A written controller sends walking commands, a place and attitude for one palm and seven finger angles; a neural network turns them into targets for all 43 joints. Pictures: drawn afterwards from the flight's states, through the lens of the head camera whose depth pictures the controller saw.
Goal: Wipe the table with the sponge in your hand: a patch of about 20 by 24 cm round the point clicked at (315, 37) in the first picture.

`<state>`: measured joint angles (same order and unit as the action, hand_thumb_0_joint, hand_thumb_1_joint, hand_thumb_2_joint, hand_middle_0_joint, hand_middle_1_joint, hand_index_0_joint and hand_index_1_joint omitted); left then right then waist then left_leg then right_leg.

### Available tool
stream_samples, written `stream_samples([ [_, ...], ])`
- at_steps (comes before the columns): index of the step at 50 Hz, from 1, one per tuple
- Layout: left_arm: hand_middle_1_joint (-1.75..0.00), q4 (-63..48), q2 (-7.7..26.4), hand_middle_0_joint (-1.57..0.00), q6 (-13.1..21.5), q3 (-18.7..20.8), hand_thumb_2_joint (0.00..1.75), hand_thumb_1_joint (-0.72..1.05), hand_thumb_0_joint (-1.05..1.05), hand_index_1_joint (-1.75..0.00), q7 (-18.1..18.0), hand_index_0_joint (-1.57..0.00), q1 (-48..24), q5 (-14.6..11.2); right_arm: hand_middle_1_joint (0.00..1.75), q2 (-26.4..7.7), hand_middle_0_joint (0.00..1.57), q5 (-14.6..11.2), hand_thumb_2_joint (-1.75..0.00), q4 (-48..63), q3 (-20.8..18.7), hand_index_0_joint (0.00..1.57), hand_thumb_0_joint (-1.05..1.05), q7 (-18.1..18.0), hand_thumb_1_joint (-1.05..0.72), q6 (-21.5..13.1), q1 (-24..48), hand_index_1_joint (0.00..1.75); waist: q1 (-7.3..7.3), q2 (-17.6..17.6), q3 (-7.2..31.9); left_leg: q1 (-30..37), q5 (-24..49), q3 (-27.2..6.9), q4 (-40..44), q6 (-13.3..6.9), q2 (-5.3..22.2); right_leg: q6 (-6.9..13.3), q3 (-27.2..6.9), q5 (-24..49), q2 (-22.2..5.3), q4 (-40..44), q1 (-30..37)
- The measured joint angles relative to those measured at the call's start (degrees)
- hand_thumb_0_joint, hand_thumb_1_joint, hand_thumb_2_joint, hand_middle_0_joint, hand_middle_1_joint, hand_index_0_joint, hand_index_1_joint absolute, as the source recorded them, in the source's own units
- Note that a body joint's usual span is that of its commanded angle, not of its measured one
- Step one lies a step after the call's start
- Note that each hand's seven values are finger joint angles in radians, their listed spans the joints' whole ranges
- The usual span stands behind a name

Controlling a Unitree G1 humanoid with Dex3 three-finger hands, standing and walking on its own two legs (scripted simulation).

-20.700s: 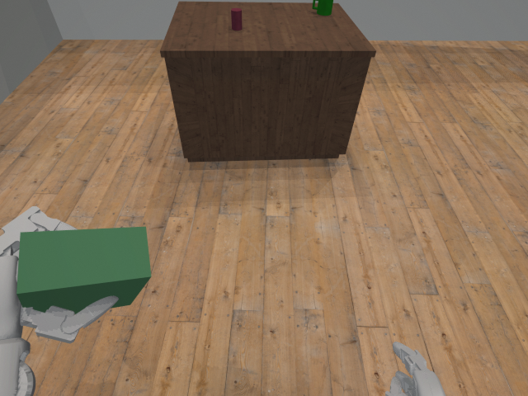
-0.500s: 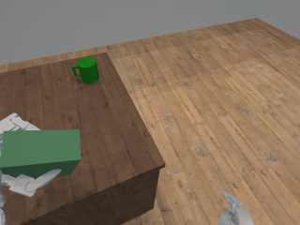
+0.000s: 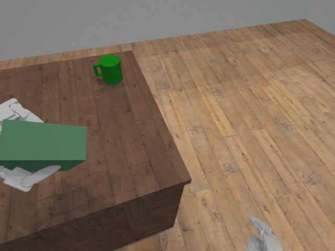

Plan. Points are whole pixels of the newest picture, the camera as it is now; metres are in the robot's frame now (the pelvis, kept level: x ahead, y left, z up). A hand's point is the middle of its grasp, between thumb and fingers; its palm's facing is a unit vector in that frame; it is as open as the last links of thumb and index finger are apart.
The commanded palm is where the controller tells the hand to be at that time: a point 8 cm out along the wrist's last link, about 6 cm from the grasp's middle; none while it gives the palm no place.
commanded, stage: come to a stop and stand still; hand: left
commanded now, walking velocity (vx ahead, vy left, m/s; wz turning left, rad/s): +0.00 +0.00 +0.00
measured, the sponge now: (53, 150) +0.25 +0.24 +0.15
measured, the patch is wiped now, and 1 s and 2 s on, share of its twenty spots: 0.00 0.00 0.00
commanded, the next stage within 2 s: look again from close up in 0.82 s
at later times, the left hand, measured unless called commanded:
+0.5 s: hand out of the picture +0.24 +0.33 +0.18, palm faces +0.41 -0.85 -0.34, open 9.8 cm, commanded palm +0.18 +0.35 +0.18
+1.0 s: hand (3, 153) +0.23 +0.32 +0.16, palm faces +0.36 -0.86 -0.37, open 9.8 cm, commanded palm +0.17 +0.35 +0.18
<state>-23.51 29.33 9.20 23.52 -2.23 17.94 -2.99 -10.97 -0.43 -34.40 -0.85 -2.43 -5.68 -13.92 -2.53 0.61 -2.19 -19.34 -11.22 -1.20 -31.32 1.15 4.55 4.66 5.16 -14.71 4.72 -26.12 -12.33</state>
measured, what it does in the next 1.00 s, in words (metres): shifts its weight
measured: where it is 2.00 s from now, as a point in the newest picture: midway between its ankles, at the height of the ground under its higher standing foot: outside the picture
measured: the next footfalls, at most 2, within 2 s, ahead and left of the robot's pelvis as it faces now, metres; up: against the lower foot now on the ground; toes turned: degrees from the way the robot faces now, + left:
none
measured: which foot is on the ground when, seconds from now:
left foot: down 0.00-1.00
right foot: down 0.00-1.00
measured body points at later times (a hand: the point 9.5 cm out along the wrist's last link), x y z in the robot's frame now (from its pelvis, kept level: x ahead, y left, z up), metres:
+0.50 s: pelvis +0.01 +0.08 +0.00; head +0.04 +0.11 +0.45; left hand +0.21 +0.37 +0.19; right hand +0.19 -0.14 -0.06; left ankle +0.04 +0.16 -0.74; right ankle -0.01 -0.06 -0.74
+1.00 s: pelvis +0.01 +0.08 +0.01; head +0.02 +0.09 +0.46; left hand +0.20 +0.36 +0.18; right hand +0.17 -0.15 -0.07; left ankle +0.04 +0.16 -0.74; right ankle -0.01 -0.06 -0.74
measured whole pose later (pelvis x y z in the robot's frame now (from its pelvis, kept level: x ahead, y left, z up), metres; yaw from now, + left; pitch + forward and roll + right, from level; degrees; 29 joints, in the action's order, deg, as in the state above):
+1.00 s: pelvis +0.01 +0.08 +0.01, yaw -1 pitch +0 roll -1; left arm -25.3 20.3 10.8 19.2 -5.9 24.7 -1.7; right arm -11.5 -0.3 -33.6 1.2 -2.1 -6.8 -13.3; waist -0.6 0.7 -1.1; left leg -14.5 -10.7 2.7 -25.3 -3.0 -0.8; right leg -1.6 2.1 -12.4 -1.0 -21.3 -8.7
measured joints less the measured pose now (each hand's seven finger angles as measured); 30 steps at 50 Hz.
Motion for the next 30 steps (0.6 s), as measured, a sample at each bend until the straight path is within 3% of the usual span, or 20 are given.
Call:
stream_samples([
  [2, -1.36, 4.38, 1.05, -0.77, 1.10, 3.00, 1.03, -0.47, -0.01, -1.35, -0.24, -0.78, -4.21, -0.65, 0.30, -0.68, 0.20, -0.20, -0.89, 0.02, 0.24, 0.20, 0.01, 0.71, -0.90, -0.45, 0.30, 0.30, -0.73, 0.85, -0.95, -0.22, 0.15, 1.40, -0.18, -0.84, 0.14, 0.02, -0.87, 0.21, -0.13, -0.78, -0.93],
  [5, -1.36, 4.62, -2.48, -0.77, 1.23, 3.61, 1.03, -0.47, -0.01, -1.36, -1.16, -0.78, -3.30, -1.62, 0.30, -2.65, 0.20, -0.51, -0.89, 1.04, -0.33, 0.20, 0.01, 1.71, -0.90, -1.41, 0.52, 0.30, 0.26, 0.33, -1.67, 1.01, -0.96, 2.56, 1.77, 0.23, -0.26, -1.34, -2.09, -0.22, -0.77, -2.25, -1.83],
  [8, -1.36, -0.08, -7.99, -0.77, 1.57, -1.46, 1.03, -0.47, -0.01, -1.36, -1.55, -0.77, 2.72, -1.55, 0.30, -3.76, 0.20, -0.84, -0.89, 1.29, -0.97, 0.20, 0.01, 2.16, -0.90, -2.04, 1.04, 0.30, 1.46, -0.01, -1.96, 1.73, -0.49, 3.88, 2.08, 0.10, -1.29, -2.64, -3.34, -0.49, -1.91, -2.73, -1.69],
  [10, -1.36, -3.14, -9.70, -0.77, 2.00, -5.17, 1.03, -0.47, -0.01, -1.36, -1.09, -0.77, 6.83, -0.89, 0.30, -3.56, 0.20, -0.63, -0.89, 1.21, -1.01, 0.20, 0.01, 1.83, -0.90, -2.32, 1.15, 0.30, 2.26, 0.14, -1.73, 1.93, -0.85, 4.21, 1.87, -0.64, -1.78, -2.76, -3.63, -0.51, -2.39, -2.45, -1.27],
  [13, -1.36, -5.66, -7.91, -0.77, 2.61, -6.50, 1.03, -0.47, -0.01, -1.36, -0.98, -0.77, 10.59, -0.44, 0.30, -2.02, 0.20, -0.26, -0.89, 0.90, -0.37, 0.20, 0.01, 0.75, -0.90, -2.11, 0.93, 0.30, 3.05, 1.43, -1.02, 2.25, -1.23, 4.17, 1.94, -1.40, -2.55, -3.23, -3.55, -0.65, -3.13, -1.88, -0.57],
  [19, -1.36, -3.97, -3.41, -0.77, 3.29, -0.18, 1.03, -0.47, -0.01, -1.36, -3.14, -0.77, 6.69, -0.46, 0.30, 0.58, 0.20, 0.03, -0.89, 0.87, 1.45, 0.20, 0.01, -0.18, -0.90, -2.32, 0.43, 0.30, 1.87, 3.10, -0.33, 2.99, -1.11, 3.89, 3.12, -2.76, -4.05, -4.65, -3.20, -0.14, -4.53, 0.20, 0.92],
  [23, -1.36, -3.41, -5.70, -0.77, 3.38, 0.58, 1.03, -0.47, -0.01, -1.36, -4.27, -0.77, 3.40, -0.04, 0.30, 1.13, 0.20, 0.29, -0.89, 0.60, 2.37, 0.20, 0.01, 0.68, -0.90, -3.39, 1.40, 0.30, 0.95, 2.70, -0.08, 3.46, -0.90, 4.17, 3.94, -3.78, -5.06, -5.70, -3.40, 0.38, -5.52, 1.51, 1.65],
  [27, -1.36, -4.12, -8.78, -0.77, 3.03, -2.98, 1.03, -0.47, -0.01, -1.36, -4.00, -0.77, 3.62, 0.97, 0.30, 1.59, 0.20, 0.66, -0.89, 0.89, 2.99, 0.20, 0.01, 1.52, -0.90, -3.59, 2.76, 0.30, 0.71, 2.31, 0.16, 3.87, -0.71, 4.72, 4.63, -4.58, -5.97, -6.38, -3.87, 0.53, -6.44, 1.87, 1.84],
  [30, -1.36, -3.85, -9.23, -0.77, 2.44, -5.03, 1.03, -0.47, -0.01, -1.36, -3.34, -0.77, 4.57, 1.50, 0.30, 2.12, 0.20, 0.84, -0.89, 1.49, 3.35, 0.20, 0.01, 1.61, -0.90, -2.99, 3.57, 0.30, 1.08, 2.15, 0.04, 3.95, -0.58, 4.75, 4.83, -4.91, -6.27, -6.71, -3.86, 0.74, -6.74, 2.34, 2.09],
])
